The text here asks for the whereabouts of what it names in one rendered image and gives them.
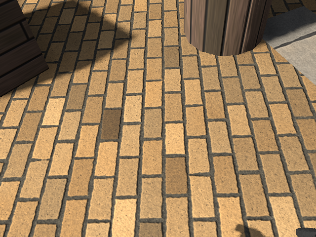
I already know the right robot hand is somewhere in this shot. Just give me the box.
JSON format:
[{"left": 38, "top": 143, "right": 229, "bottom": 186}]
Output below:
[{"left": 295, "top": 227, "right": 316, "bottom": 237}]

